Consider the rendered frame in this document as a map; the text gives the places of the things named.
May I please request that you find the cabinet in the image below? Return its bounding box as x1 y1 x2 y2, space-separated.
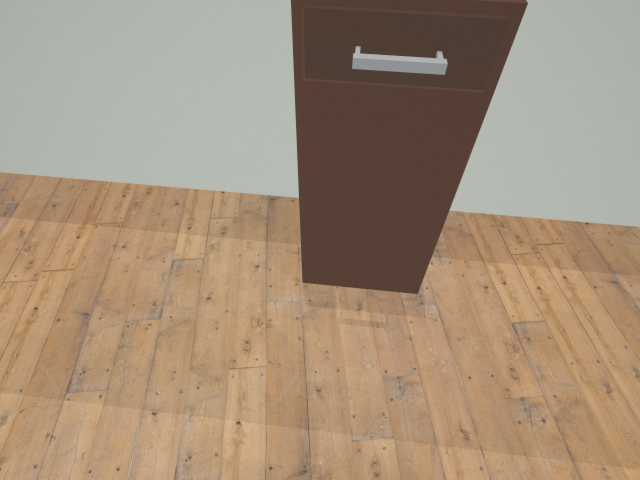
291 0 528 294

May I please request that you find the drawer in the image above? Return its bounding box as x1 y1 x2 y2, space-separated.
304 5 508 90

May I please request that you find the handle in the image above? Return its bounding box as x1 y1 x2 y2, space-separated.
352 46 448 75

